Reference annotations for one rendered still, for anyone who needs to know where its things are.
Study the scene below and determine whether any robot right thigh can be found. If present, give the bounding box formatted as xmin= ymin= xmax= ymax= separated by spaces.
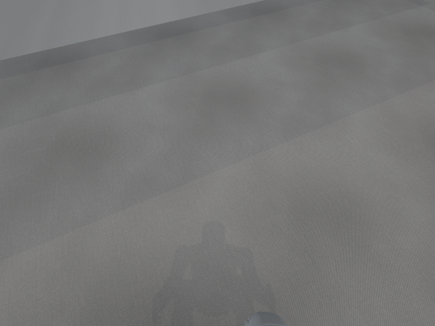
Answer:
xmin=245 ymin=312 xmax=289 ymax=326

